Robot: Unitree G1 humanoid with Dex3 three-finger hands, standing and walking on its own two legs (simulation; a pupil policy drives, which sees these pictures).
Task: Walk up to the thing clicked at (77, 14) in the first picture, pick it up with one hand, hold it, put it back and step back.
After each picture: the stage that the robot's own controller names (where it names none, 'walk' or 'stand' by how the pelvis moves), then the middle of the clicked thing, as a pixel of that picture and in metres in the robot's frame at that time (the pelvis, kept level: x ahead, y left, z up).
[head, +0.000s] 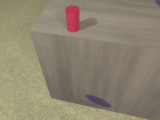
stand; (72, 19) +0.71 +0.07 +0.04
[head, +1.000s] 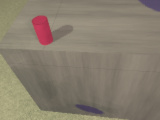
walk; (43, 30) +0.59 +0.22 +0.05
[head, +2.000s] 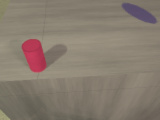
stand; (35, 56) +0.44 +0.20 +0.05
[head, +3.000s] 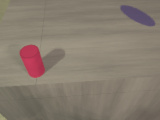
stand; (33, 61) +0.43 +0.20 +0.04
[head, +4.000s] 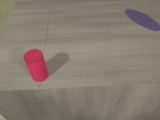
stand; (37, 66) +0.41 +0.19 +0.03
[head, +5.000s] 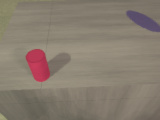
stand; (38, 66) +0.41 +0.19 +0.03
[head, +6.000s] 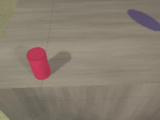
rise first; (39, 64) +0.42 +0.18 +0.03
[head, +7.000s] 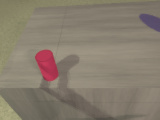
rise first; (47, 65) +0.42 +0.19 +0.04
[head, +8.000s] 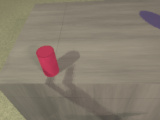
go down; (48, 61) +0.43 +0.19 +0.04
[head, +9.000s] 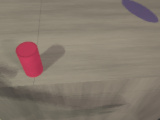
go down; (30, 60) +0.42 +0.17 +0.05
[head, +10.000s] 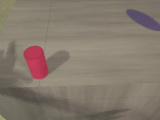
go down; (37, 63) +0.42 +0.18 +0.05
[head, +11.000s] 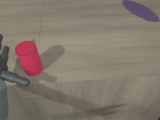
close in; (30, 59) +0.42 +0.19 +0.06
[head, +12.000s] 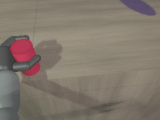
lift; (26, 58) +0.41 +0.19 +0.08
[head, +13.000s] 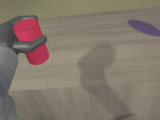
lift; (32, 42) +0.35 +0.16 +0.25
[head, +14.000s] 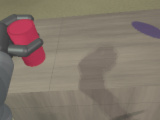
hold; (28, 44) +0.33 +0.17 +0.25
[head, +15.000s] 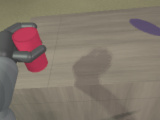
hold; (31, 50) +0.34 +0.16 +0.22
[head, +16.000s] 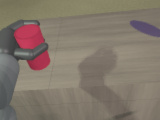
crouch; (34, 48) +0.33 +0.15 +0.24
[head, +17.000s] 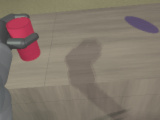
crouch; (25, 40) +0.39 +0.19 +0.23
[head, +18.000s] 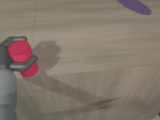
lower; (24, 59) +0.42 +0.19 +0.07
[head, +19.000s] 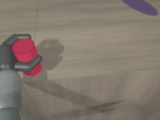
lower; (28, 58) +0.41 +0.18 +0.08
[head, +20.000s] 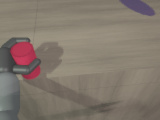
lower; (27, 61) +0.40 +0.19 +0.08
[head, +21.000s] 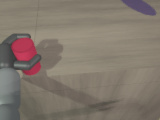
lower; (27, 57) +0.42 +0.19 +0.08
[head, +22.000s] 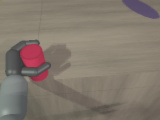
draw back; (35, 63) +0.39 +0.17 +0.08
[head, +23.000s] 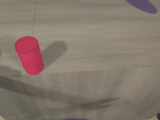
sink last; (30, 56) +0.40 +0.17 +0.08
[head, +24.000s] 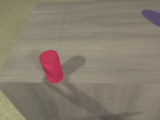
sink last; (52, 67) +0.40 +0.17 +0.06
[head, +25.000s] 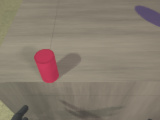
stand; (47, 66) +0.39 +0.16 +0.05
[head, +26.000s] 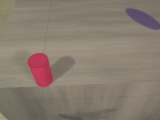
stand; (41, 70) +0.38 +0.17 +0.04
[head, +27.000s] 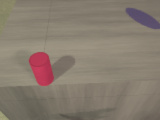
stand; (42, 69) +0.39 +0.17 +0.04
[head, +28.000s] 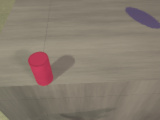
stand; (41, 69) +0.39 +0.17 +0.04
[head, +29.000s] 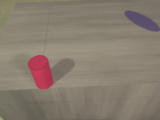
stand; (41, 73) +0.38 +0.16 +0.05
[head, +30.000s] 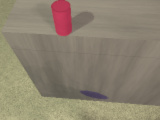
walk; (62, 19) +0.55 +0.10 +0.07
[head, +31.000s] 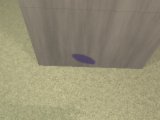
walk; out of the picture +0.92 +0.13 +0.05
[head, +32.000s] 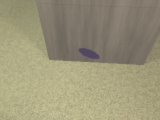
walk; out of the picture +1.13 +0.14 +0.06
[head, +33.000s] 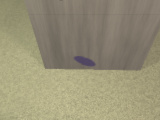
stand; out of the picture +1.07 +0.17 +0.04
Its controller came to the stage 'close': yes
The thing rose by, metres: 0.21
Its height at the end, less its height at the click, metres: +0.00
